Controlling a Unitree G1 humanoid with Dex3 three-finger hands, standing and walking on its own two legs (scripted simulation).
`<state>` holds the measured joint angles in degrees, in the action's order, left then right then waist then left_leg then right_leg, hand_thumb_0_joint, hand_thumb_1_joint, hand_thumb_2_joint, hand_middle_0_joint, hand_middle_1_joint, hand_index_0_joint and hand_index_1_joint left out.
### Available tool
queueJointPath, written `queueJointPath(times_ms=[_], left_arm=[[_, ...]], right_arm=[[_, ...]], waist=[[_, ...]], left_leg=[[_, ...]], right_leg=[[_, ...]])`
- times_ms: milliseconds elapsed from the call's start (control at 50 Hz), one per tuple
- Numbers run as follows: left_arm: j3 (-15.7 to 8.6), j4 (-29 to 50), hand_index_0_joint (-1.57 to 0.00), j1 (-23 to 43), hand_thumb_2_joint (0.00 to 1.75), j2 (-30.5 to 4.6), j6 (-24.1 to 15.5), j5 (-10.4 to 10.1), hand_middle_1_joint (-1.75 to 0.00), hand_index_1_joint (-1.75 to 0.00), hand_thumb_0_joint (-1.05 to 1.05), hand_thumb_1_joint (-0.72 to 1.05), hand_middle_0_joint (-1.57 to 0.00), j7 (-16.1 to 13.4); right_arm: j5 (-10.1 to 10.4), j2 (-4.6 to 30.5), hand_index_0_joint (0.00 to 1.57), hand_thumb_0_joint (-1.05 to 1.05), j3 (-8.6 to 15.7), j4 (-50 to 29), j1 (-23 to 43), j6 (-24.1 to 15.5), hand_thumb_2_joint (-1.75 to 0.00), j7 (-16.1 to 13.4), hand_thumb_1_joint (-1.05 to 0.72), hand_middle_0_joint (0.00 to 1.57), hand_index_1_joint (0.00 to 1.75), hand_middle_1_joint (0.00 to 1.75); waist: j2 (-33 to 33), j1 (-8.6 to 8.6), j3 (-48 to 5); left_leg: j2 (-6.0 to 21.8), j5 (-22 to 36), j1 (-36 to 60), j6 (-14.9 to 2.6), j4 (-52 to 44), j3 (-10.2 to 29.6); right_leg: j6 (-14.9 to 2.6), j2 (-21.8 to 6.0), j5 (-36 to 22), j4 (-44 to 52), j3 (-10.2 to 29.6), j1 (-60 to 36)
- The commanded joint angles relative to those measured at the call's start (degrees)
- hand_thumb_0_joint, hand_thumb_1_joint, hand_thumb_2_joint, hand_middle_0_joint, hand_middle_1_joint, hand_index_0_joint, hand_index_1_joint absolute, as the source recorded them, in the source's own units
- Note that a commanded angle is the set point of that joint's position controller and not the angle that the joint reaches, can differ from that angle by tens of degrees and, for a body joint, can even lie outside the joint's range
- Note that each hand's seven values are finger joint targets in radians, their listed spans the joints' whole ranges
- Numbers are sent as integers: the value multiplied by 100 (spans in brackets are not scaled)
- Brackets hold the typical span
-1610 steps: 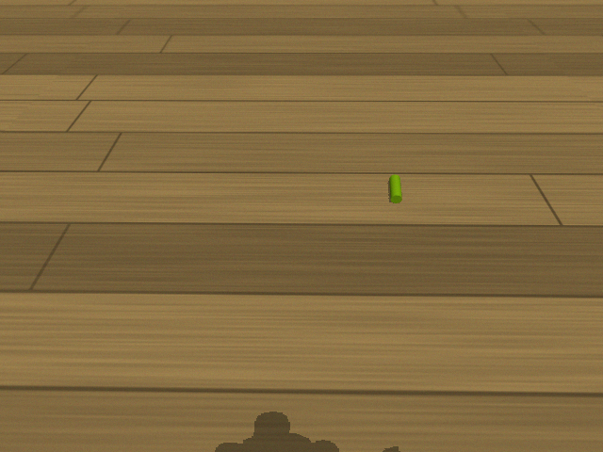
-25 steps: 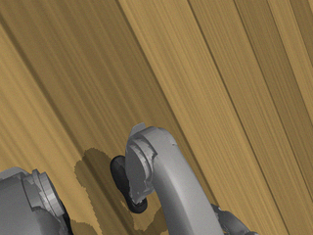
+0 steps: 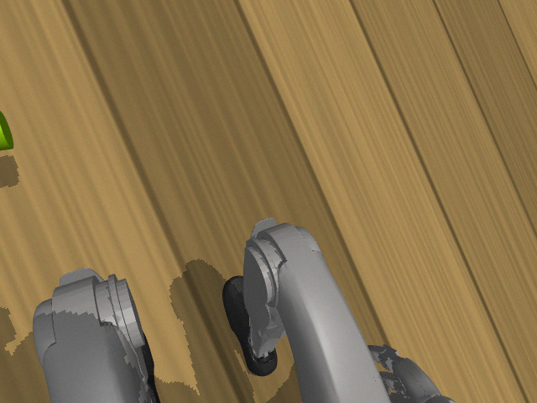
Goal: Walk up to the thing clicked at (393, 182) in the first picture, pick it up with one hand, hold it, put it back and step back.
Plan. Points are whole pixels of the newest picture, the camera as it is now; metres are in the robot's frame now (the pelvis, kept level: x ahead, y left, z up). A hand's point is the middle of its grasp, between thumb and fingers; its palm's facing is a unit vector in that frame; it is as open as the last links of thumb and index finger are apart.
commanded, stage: lift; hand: left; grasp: from above
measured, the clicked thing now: out of the picture +0.51 +0.33 -0.20
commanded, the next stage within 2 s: hold in 1.70 s
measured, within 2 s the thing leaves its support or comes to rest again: neither
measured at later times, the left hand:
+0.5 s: hand out of the picture +0.44 +0.33 -0.07, palm faces -0.48 -0.13 -0.87, open 8.1 cm
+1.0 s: hand out of the picture +0.36 +0.31 +0.14, palm faces -0.44 -0.14 -0.89, open 8.3 cm
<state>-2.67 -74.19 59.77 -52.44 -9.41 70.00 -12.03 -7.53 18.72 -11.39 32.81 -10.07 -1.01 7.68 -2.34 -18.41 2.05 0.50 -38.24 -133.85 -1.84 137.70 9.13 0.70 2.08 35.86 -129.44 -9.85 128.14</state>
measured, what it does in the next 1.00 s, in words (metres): rises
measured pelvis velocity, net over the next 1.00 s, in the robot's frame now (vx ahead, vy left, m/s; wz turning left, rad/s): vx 0.01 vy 0.00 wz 0.15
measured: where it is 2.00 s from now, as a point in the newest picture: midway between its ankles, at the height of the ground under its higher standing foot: (201, 369)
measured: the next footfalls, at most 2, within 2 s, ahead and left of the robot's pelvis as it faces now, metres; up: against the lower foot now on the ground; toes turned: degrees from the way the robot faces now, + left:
none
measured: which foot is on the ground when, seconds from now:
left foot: down 0.00-1.00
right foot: down 0.00-1.00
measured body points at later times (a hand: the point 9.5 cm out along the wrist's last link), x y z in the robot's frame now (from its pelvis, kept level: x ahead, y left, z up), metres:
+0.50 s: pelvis +0.00 +0.00 +0.06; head +0.22 +0.09 +0.44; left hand +0.46 +0.34 -0.02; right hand +0.08 -0.27 -0.04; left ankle +0.08 +0.12 -0.30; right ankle +0.12 -0.11 -0.30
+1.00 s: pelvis +0.01 +0.00 +0.23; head +0.14 +0.04 +0.65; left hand +0.38 +0.32 +0.19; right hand +0.14 -0.25 +0.11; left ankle +0.07 +0.12 -0.30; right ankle +0.12 -0.11 -0.30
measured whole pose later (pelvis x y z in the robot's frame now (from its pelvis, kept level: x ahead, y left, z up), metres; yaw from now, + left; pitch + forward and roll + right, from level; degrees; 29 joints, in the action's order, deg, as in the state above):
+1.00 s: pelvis +0.01 +0.00 +0.23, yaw +9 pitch +27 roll -4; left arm 4.2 -45.2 27.5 -32.0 -2.6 56.5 -2.9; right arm 1.5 14.1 -0.9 37.2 -11.6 4.1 -1.7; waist 2.8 -7.1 -11.0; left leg 0.8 -33.5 -88.3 -1.6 94.4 2.0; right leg 0.6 1.9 32.1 -90.9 -2.3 86.2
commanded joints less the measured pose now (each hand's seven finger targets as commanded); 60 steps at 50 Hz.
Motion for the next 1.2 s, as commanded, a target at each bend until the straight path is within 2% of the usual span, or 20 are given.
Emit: queueJointPath(times_ms=[0,100,180,260,320,360,420,440,540,620,640,680,700,760,820,840,900,940,1060,1180], left_arm=[[-305,1249,-110,2304,37,-1671,107,-138,-35,-30,0,75,-107,-287],[-278,1473,-113,2077,38,-1564,265,-331,-44,-40,0,79,-109,56],[-238,1628,-116,1707,37,-1335,359,-567,-45,-39,0,83,-111,401],[-364,2251,-113,1459,37,-1358,293,-689,-44,-39,0,79,-109,647],[-308,2783,-112,1356,41,-1119,192,-853,-42,-38,0,77,-109,812],[-409,2885,-113,959,41,-1132,147,-909,-42,-38,0,78,-109,886],[-470,3380,-112,983,43,-1127,36,-1062,-44,-40,0,77,-108,883],[-377,3269,-111,722,44,-925,40,-1081,-43,-40,0,76,-108,883],[-280,3669,-110,476,44,-614,100,-1185,-42,-39,0,76,-107,708],[-176,3800,-108,173,43,-347,234,-1269,-45,-41,0,75,-104,620],[-107,3898,-108,100,44,-202,277,-1302,-47,-43,0,75,-104,611],[-205,3989,-107,-67,46,-323,358,-1310,-48,-44,0,74,-104,546],[-106,3959,-107,-195,47,-150,400,-1341,-48,-44,0,74,-103,545],[-35,4013,-107,-463,49,28,480,-1351,-51,-47,0,74,-104,571],[0,4151,-106,-762,51,138,573,-1398,-50,-47,0,71,-103,574],[14,3826,-106,-1117,50,265,625,-1366,-51,-47,0,72,-103,593],[4,4027,-108,-1315,53,301,658,-1353,-54,-51,0,75,-104,616],[128,4261,-108,-1336,56,536,655,-1436,-53,-50,0,75,-106,638],[201,3951,-107,-1710,54,802,621,-1359,-51,-49,0,73,-105,503],[442,3679,-103,-1786,50,1141,497,-1252,-54,-51,0,69,-100,294]], right_arm=[[63,1569,20,0,619,34,-1274,85,-89,-142,-89,20,30,30],[140,1463,20,0,686,13,-1327,231,-91,-205,-92,20,30,30],[209,1511,20,0,821,-20,-1375,356,-90,-274,-91,20,30,30],[296,1453,20,0,950,-117,-1381,491,-90,-343,-91,20,30,30],[359,1375,20,0,1030,-133,-1376,545,-91,-403,-91,20,30,30],[396,1353,20,0,1113,-137,-1421,578,-90,-439,-91,20,30,30],[470,1235,20,0,1216,-177,-1324,604,-90,-510,-91,20,30,30],[475,1174,20,0,1214,-142,-1315,611,-90,-521,-91,20,30,30],[634,1095,20,0,1353,-156,-1161,584,-90,-630,-90,20,30,30],[743,1021,20,0,1402,-93,-1069,534,-90,-712,-90,20,30,30],[756,978,20,0,1413,-110,-1055,519,-90,-730,-90,20,30,30],[805,955,20,0,1441,-75,-1006,496,-90,-786,-89,20,30,30],[821,894,20,0,1436,-61,-942,481,-90,-809,-89,20,30,30],[842,809,20,0,1448,6,-924,441,-90,-868,-89,20,30,30],[875,722,20,0,1448,-5,-826,404,-90,-928,-89,20,30,30],[877,693,20,0,1438,22,-847,404,-90,-940,-89,20,30,30],[911,603,20,0,1441,39,-768,384,-90,-1010,-89,20,30,30],[933,556,20,0,1470,54,-733,336,-90,-1058,-89,20,30,30],[990,447,20,0,1438,207,-677,168,-90,-1177,-89,20,30,30],[1003,423,20,0,1502,352,-656,-67,-90,-1192,-89,20,30,30]], waist=[[2891,-45,-4464],[2936,119,-4775],[2680,214,-4678],[2602,445,-4853],[2663,486,-5103],[2468,581,-5124],[2458,689,-5386],[2346,710,-5233],[2261,811,-5177],[2175,869,-5072],[2083,869,-5074],[1936,953,-5076],[1863,927,-4937],[1615,988,-4947],[1560,1072,-4805],[1325,1102,-4591],[1190,1171,-4431],[1166,1143,-4400],[1036,1193,-3416],[997,1246,-2983]], left_leg=[[31,1295,3559,85,-1556,-368],[18,1412,3696,65,-1775,-419],[-22,1521,3743,67,-1895,-430],[-59,1363,3867,58,-2161,-476],[-51,1572,4398,76,-2329,-431],[-74,1578,4505,52,-2504,-431],[-64,1160,4588,4,-2804,-510],[-59,1041,4587,-6,-2898,-533],[-5,416,5001,-15,-3676,-361],[34,450,5522,3,-4223,-172],[57,528,5699,-5,-4334,-207],[27,517,5868,-10,-4550,-245],[24,523,5913,-8,-4646,-275],[-5,980,6297,-33,-4817,-431],[-37,974,6552,-41,-5236,-508],[-33,979,6608,-52,-5359,-522],[-72,924,6872,-63,-5781,-631],[-70,1019,7225,-54,-6055,-651],[-35,760,7843,9,-7053,-552],[-39,795,8506,48,-7759,-577]], right_leg=[[-388,209,-1228,1262,-111,-2045],[-374,197,-1248,1389,-31,-2236],[-422,153,-1245,1557,3,-2236],[-438,117,-1076,1779,112,-2389],[-447,88,-1175,1879,167,-2360],[-420,52,-1173,2020,222,-2462],[-385,66,-974,2196,342,-2624],[-368,62,-916,2292,370,-2697],[-310,59,-685,2595,383,-2901],[-248,42,-782,2845,379,-3210],[-232,52,-807,3020,392,-3344],[-223,45,-830,3268,431,-3729],[-215,52,-829,3403,446,-3822],[-206,59,-1031,3875,525,-4332],[-196,61,-1069,4320,587,-4965],[-183,68,-1042,4505,591,-5091],[-184,95,-1007,5039,679,-5750],[-184,92,-1081,5354,719,-6079],[-188,113,-881,6179,796,-6699],[-188,119,-873,6950,921,-7336]])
